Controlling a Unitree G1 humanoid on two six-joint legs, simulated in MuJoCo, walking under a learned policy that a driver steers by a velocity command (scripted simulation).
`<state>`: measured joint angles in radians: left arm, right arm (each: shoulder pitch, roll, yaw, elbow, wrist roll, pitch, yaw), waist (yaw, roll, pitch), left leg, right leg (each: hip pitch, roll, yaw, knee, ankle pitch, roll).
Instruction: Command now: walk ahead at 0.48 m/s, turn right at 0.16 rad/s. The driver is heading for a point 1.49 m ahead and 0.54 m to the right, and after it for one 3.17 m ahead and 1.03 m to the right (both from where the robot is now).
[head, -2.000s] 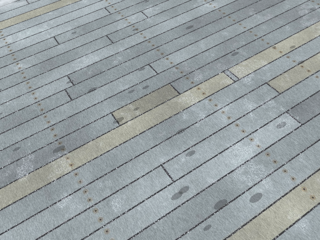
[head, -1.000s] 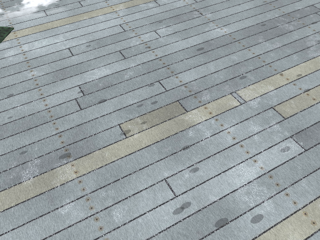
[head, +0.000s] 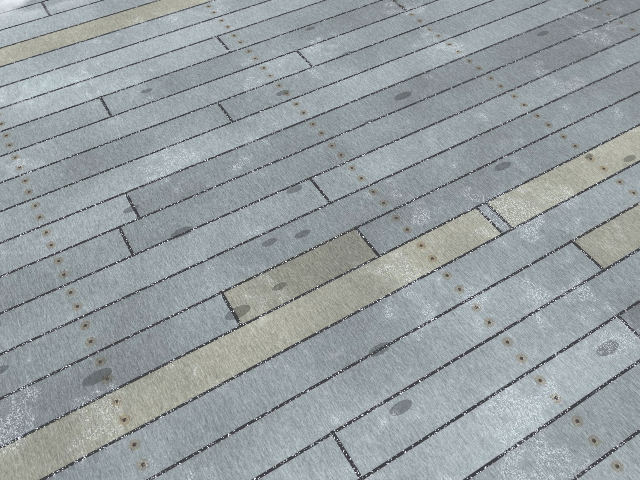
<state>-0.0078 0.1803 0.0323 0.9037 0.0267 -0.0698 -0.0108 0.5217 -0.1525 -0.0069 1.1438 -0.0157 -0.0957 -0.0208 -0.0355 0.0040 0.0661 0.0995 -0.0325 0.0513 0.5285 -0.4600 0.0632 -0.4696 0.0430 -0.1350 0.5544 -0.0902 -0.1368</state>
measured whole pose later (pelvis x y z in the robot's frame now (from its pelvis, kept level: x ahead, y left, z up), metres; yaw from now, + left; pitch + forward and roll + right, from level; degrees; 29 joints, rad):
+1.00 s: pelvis +0.37 -0.02 +0.01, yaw -33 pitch +1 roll +1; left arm 0.14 0.25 0.06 0.71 0.03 0.05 -0.04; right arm 0.25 -0.28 -0.06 0.80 -0.03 0.00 -0.01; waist -0.02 0.02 0.04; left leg -0.29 0.13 0.27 0.60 -0.29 -0.01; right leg -0.33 -0.01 -0.04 0.58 -0.28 -0.05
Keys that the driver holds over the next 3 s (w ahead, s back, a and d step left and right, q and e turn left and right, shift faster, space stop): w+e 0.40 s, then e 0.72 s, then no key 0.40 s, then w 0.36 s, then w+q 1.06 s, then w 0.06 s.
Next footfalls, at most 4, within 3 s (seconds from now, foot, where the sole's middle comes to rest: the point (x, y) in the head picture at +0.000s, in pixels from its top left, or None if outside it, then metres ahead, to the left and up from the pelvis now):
0.52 left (296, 459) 0.49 0.07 -0.75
1.00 right None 0.38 -0.14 -0.75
1.44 left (315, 461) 0.48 0.03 -0.75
1.76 right None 0.37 -0.14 -0.75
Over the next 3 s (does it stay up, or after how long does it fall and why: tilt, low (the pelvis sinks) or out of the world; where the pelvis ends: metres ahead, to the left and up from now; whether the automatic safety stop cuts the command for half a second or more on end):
stays up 0.96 -0.38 0.03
